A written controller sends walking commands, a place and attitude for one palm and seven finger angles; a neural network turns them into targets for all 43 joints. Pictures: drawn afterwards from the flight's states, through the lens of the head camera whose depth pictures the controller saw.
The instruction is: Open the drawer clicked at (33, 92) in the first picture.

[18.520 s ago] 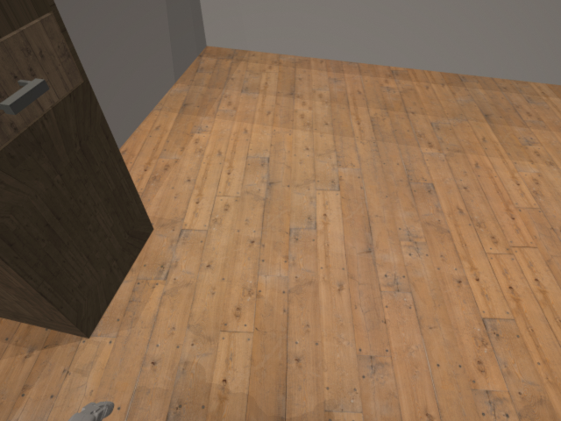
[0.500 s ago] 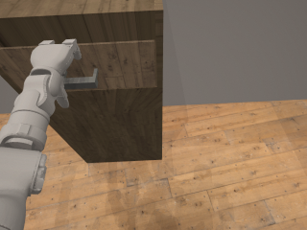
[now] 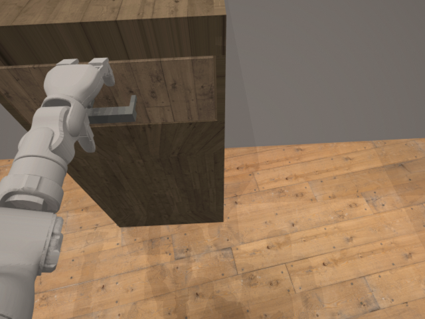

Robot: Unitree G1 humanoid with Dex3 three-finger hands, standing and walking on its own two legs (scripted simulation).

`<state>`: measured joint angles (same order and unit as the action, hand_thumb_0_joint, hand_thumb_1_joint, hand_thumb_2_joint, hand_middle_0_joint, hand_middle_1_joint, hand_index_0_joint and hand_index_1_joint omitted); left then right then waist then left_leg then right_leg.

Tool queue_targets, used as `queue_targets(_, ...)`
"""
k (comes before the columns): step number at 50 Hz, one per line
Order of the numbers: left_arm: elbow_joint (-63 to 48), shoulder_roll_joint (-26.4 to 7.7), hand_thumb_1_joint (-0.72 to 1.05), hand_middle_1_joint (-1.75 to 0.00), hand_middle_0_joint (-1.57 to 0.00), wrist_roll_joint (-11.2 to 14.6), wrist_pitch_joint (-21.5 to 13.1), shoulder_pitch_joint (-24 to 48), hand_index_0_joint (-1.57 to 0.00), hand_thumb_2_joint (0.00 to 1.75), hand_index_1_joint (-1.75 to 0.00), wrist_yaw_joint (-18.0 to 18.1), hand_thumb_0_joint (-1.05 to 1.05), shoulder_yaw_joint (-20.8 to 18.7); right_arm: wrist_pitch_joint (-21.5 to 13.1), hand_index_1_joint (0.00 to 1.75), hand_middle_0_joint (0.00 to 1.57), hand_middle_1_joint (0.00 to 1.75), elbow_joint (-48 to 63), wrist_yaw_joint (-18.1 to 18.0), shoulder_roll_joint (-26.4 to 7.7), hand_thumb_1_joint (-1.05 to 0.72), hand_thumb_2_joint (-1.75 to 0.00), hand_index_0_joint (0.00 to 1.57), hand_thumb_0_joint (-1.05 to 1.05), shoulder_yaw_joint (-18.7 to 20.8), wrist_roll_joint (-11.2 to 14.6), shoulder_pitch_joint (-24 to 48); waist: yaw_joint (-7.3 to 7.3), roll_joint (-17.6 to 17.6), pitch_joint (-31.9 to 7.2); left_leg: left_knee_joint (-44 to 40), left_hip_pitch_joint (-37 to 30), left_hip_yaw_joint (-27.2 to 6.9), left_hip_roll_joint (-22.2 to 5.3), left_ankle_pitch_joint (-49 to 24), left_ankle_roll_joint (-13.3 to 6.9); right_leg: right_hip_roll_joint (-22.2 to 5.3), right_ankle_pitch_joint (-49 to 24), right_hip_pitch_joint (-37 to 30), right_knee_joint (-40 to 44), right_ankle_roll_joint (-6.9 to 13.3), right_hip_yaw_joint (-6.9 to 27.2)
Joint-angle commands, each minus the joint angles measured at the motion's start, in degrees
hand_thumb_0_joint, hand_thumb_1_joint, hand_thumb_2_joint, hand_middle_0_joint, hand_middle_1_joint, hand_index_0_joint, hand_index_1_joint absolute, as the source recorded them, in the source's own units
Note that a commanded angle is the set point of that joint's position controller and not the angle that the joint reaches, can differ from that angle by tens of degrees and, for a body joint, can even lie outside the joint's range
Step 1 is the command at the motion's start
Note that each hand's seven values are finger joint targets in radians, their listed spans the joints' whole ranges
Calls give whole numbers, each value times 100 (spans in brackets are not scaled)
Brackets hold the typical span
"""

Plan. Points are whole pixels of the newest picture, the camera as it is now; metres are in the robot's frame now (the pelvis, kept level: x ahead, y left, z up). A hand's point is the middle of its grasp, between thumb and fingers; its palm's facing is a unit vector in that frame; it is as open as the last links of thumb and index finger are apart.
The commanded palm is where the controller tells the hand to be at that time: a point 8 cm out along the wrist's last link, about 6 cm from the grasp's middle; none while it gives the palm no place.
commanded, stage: re-aim the fingers above the handle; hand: left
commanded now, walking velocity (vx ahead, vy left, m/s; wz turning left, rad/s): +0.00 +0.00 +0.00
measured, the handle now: (110, 107) +0.54 +0.23 +0.06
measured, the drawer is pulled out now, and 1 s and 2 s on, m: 0.00 0.00 0.00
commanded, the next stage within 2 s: lower the fingers behind the handle in 1.30 s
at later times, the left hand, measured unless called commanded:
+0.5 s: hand (88, 105) +0.48 +0.24 +0.12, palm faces -0.03 +0.02 -1.00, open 13.8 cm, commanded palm +0.46 +0.24 +0.18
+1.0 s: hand (87, 104) +0.49 +0.24 +0.12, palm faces -0.02 +0.01 -1.00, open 13.9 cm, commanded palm +0.47 +0.25 +0.18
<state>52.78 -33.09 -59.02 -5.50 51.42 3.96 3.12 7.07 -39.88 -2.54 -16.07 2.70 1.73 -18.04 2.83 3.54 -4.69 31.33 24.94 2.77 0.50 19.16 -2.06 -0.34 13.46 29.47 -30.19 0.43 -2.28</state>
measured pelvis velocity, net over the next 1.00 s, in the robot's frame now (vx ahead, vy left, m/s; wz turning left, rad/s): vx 0.00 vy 0.00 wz -0.01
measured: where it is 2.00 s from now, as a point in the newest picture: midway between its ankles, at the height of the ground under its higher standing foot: outside the picture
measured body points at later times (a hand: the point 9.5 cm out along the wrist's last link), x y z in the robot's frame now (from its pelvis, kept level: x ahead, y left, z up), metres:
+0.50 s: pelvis +0.00 +0.00 +0.00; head +0.07 -0.02 +0.44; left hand +0.48 +0.24 +0.18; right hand +0.05 -0.27 -0.14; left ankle -0.05 +0.09 -0.73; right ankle +0.00 -0.12 -0.73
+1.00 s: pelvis +0.00 +0.00 +0.00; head +0.07 -0.02 +0.44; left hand +0.48 +0.24 +0.18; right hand +0.06 -0.27 -0.14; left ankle -0.05 +0.09 -0.73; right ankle +0.00 -0.12 -0.73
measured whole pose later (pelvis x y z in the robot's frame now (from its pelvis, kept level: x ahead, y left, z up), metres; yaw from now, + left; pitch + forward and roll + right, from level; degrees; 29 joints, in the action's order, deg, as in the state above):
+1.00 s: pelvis +0.00 +0.00 +0.00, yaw +0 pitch +13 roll -1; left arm 54.0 -34.2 -59.5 -6.0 52.3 3.2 1.4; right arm 6.8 -38.9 -2.8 -15.8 2.0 1.6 -17.1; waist 3.4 3.3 -4.7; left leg 32.0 25.7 3.1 0.4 19.6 -2.1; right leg -0.2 13.7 30.4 -30.8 0.4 -1.9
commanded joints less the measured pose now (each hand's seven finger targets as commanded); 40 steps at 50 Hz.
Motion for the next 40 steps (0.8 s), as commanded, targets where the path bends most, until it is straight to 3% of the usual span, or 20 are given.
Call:
queue_targets(1, -905, -1388, -50, -120, -30, 52, 56, 3194, -30, 30, -120, 348, 0, -381, -182, 30, 20, 30, 330, -74, -830, -90, -90, 20, 0, 251, -6, -433, 254, -87, -2020, -133, -878, -273, 16, -2537, 28, 186, -1533, -1031, 67, 140, 79)
queue_targets(3, -1047, -1458, -50, -120, -30, 16, 49, 3326, -30, 30, -120, 399, 0, -440, -212, 30, 20, 30, 371, -56, -800, -90, -90, 20, 0, 248, -37, -450, 168, 135, -2398, -85, -999, -272, 35, -2746, 44, 177, -1656, -1167, -2, 155, 100)
queue_targets(4, -1037, -1555, -50, -120, -30, 0, 51, 3286, -30, 30, -120, 404, 0, -542, -208, 30, 20, 30, 382, -59, -821, -90, -90, 20, 0, 248, -56, -450, 138, 40, -2556, -48, -1000, -254, 35, -2936, 40, 179, -1814, -1315, -32, 157, 108)
queue_targets(8, -773, -1481, -50, -120, -30, -56, 210, 3039, -30, 30, -120, 404, 0, -504, -178, 30, 20, 30, 426, -22, -789, -90, -90, 20, 0, 225, -51, -426, 96, 32, -2513, -34, -918, -239, -1, -3136, 65, 178, -1922, -1316, -89, 137, 80)
queue_targets(10, -712, -1477, -50, -120, -30, -45, 262, 3019, -30, 30, -120, 360, 0, -484, -156, 30, 20, 30, 449, -19, -816, -90, -90, 20, 0, 214, -44, -411, 119, -169, -2452, -35, -817, -209, -3, -3082, 35, 172, -2001, -1382, -77, 114, 93)
queue_targets(14, -762, -1742, -50, -120, -30, -38, 246, 2784, -30, 30, -120, 281, 0, -702, -119, 30, 20, 30, 540, -56, -843, -90, -90, 20, 0, 194, -31, -345, 30, -322, -2430, -98, -608, -154, 35, -2866, -7, 160, -2081, -1662, -45, 120, 130)
queue_targets(16, -835, -1729, -50, -120, -30, -57, 212, 2645, -30, 30, -120, 264, 0, -689, -117, 30, 20, 30, 574, -69, -811, -90, -90, 20, 0, 194, -19, -331, -17, -224, -2414, -119, -615, -144, 34, -2822, -12, 155, -2052, -1665, -54, 115, 135)
queue_targets(17, -873, -1561, -50, -120, -30, -33, 209, 2620, -30, 30, -120, 240, 0, -563, -125, 30, 20, 30, 586, -67, -801, -90, -90, 20, 0, 201, -21, -325, 35, -250, -2366, -114, -676, -129, 26, -2818, -24, 155, -2066, -1617, -36, 111, 126)
queue_targets(19, -969, -1791, -50, -120, -30, 1, 114, 2644, -30, 30, -120, 206, 0, -742, -124, 30, 20, 30, 579, -90, -840, -90, -90, 20, 0, 209, -12, -347, 34, -367, -2371, -116, -645, -145, 31, -2811, -32, 161, -2084, -1701, -4, 112, 147)
queue_targets(20, -1115, -1665, -50, -120, -30, 31, 67, 2737, -30, 30, -120, 193, 0, -616, -132, 30, 20, 30, 578, -90, -820, -90, -90, 20, 0, 220, -16, -340, 63, -257, -2450, -110, -726, -138, 33, -2778, -41, 153, -2093, -1671, -8, 101, 171)
queue_targets(23, -1256, -1750, -50, -120, -30, 30, -27, 2678, -30, 30, -120, 203, 0, -713, -149, 30, 20, 30, 546, -95, -798, -90, -90, 20, 0, 243, -16, -367, 28, -48, -2425, -85, -822, -153, 34, -2896, -27, 165, -2070, -1592, -15, 121, 164)
queue_targets(25, -1329, -1499, -50, -120, -30, 81, -70, 2862, -30, 30, -120, 219, 0, -501, -157, 30, 20, 30, 499, -86, -788, -90, -90, 20, 0, 258, -18, -391, 133, -82, -2397, -69, -912, -190, 29, -2879, -23, 170, -2000, -1465, 16, 112, 150)
queue_targets(27, -1258, -1760, -50, -120, -30, 63, -67, 2719, -30, 30, -120, 263, 0, -743, -159, 30, 20, 30, 467, -84, -809, -90, -90, 20, 0, 254, -23, -391, 39, -32, -2397, -86, -873, -197, 40, -2868, -5, 174, -1966, -1502, -9, 132, 137)
queue_targets(28, -1345, -1541, -50, -120, -30, 87, -61, 2831, -30, 30, -120, 272, 0, -554, -176, 30, 20, 30, 477, -72, -787, -90, -90, 20, 0, 255, -34, -365, 90, 54, -2417, -61, -941, -187, 45, -2919, -11, 170, -2008, -1459, -5, 131, 149)
queue_targets(30, -1271, -1681, -50, -120, -30, 65, -44, 2870, -30, 30, -120, 302, 0, -663, -163, 30, 20, 30, 413, -71, -793, -90, -90, 20, 0, 265, -25, -390, 100, -40, -2466, -43, -921, -192, 38, -2960, -5, 173, -2053, -1502, -15, 126, 144)
queue_targets(32, -1164, -1497, -50, -120, -30, 78, 28, 2824, -30, 30, -120, 302, 0, -528, -172, 30, 20, 30, 426, -55, -793, -90, -90, 20, 0, 254, -24, -351, 114, -19, -2313, -62, -874, -190, 45, -2882, 0, 174, -1993, -1421, -3, 130, 123)
queue_targets(33, -1120, -1630, -50, -120, -30, 73, 52, 2801, -30, 30, -120, 311, 0, -635, -172, 30, 20, 30, 408, -54, -809, -90, -90, 20, 0, 253, -25, -349, 83, -20, -2311, -76, -848, -183, 37, -2850, 8, 165, -1992, -1459, -8, 135, 131)
queue_targets(36, -1008, -1517, -50, -120, -30, 61, 112, 2753, -30, 30, -120, 249, 0, -509, -152, 30, 20, 30, 449, -63, -808, -90, -90, 20, 0, 230, -9, -313, 92, -108, -2294, -93, -783, -175, 50, -2755, -5, 160, -1961, -1479, 3, 128, 130)
queue_targets(38, -834, -1680, -50, -120, -30, 19, 148, 2694, -30, 30, -120, 228, 0, -614, -145, 30, 20, 30, 457, -80, -830, -90, -90, 20, 0, 216, -6, -301, 93, -243, -2148, -120, -649, -167, 57, -2578, -17, 157, -1903, -1491, 16, 124, 126)
queue_targets(40, -962, -1609, -50, -120, -30, 34, 92, 2880, -30, 30, -120, 194, 0, -502, -157, 30, 20, 30, 496, -99, -818, -90, -90, 20, 0, 209, -5, -299, 116, -179, -2308, -114, -670, -152, 57, -2519, -20, 133, -1902, -1543, 10, 111, 164)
